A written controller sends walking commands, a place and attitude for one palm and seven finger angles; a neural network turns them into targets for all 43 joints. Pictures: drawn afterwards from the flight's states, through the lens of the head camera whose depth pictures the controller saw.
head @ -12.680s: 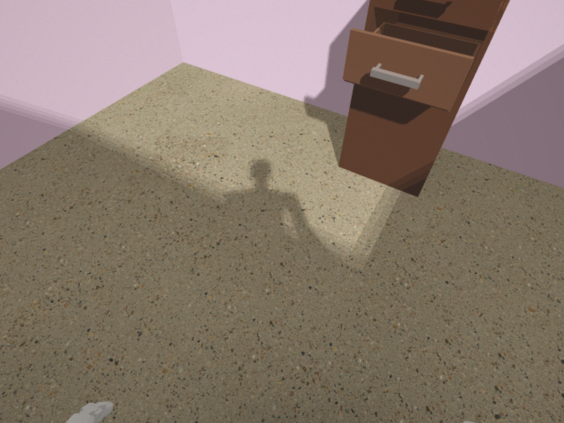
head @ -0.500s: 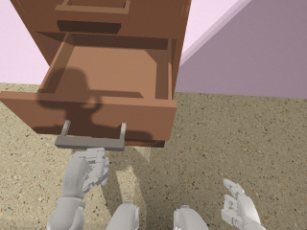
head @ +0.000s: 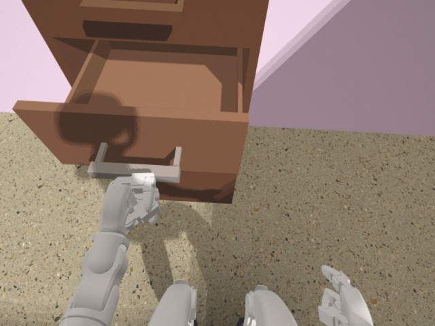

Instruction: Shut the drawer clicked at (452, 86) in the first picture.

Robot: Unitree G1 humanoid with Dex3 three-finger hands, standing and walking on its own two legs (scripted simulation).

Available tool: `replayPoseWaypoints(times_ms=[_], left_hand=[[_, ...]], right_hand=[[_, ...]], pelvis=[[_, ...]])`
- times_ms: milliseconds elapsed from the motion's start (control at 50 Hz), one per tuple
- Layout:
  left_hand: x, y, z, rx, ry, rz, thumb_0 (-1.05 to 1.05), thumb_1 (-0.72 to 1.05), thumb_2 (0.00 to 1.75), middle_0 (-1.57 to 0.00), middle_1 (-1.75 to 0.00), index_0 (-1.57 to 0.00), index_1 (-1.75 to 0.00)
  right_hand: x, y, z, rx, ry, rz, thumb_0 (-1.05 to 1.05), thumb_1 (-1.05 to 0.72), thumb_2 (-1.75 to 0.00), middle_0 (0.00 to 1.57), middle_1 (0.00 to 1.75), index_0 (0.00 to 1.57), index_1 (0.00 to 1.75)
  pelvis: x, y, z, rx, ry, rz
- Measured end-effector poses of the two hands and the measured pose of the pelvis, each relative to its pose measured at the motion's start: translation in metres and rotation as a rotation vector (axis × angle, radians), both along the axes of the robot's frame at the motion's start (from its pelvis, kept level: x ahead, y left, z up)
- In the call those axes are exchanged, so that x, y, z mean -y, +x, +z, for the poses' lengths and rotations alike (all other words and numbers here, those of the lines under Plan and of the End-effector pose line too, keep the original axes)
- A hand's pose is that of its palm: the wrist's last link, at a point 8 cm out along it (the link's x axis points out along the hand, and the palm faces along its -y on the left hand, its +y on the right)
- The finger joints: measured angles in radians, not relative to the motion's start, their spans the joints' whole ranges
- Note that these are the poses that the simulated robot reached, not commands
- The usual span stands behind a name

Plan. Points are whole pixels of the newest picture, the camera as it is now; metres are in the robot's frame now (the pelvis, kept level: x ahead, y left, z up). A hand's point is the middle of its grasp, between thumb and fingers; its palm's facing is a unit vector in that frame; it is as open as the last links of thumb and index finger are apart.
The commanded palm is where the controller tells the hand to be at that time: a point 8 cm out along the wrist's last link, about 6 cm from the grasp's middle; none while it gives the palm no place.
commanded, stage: push the drawer shut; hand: left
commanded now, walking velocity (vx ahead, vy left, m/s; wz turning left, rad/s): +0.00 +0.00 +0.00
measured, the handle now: (138, 161) +0.40 +0.17 +0.04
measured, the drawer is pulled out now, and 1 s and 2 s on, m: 0.19 0.05 0.00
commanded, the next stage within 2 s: pull the fist back off the drawer in 1.84 s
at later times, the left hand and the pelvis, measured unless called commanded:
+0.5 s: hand (162, 169) +0.39 +0.12 +0.03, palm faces -0.04 -1.00 -0.05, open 2.9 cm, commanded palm +0.38 +0.17 +0.04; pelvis +0.00 +0.01 +0.00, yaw -1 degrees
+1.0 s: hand (169, 140) +0.45 +0.12 +0.04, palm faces -0.02 -1.00 -0.06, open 3.0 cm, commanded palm +0.45 +0.16 +0.04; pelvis +0.00 +0.01 +0.00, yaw -1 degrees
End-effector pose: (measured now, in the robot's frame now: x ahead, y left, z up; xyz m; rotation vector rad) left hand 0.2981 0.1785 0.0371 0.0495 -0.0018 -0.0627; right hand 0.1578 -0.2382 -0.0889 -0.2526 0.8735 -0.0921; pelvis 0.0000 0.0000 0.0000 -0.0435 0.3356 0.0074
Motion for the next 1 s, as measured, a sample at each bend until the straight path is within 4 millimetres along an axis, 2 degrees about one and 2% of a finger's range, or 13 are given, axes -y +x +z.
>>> replayPoseWaypoints(times_ms=[500, 1000], left_hand=[[0.002, 0.069, 0.0, 0.009, 0.003, 0.02, -0.03, 0.83, 0.95, -1.4, -1.6, -1.4, -1.6], [0.006, 0.135, 0.001, 0.005, 0.007, 0.047, -0.02, 0.84, 0.95, -1.4, -1.6, -1.4, -1.6]], right_hand=[[0.006, -0.049, -0.008, -0.157, -0.017, -0.073, 0.01, -0.91, -0.9, 0.2, 0.3, 0.2, 0.3], [0.015, -0.099, -0.018, -0.319, -0.017, -0.147, 0.01, -0.91, -0.9, 0.2, 0.3, 0.2, 0.3]], pelvis=[[-0.009, -0.002, 0.004, -0.018, 0.003, -0.014], [-0.005, 0.001, 0.003, -0.06, 0.008, -0.028]])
